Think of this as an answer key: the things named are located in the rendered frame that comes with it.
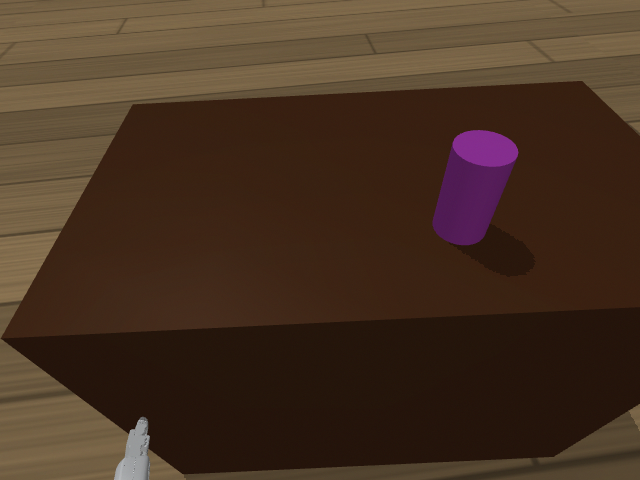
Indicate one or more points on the left robot hand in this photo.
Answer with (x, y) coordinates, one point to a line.
(136, 464)

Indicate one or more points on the can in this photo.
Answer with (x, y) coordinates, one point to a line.
(478, 168)

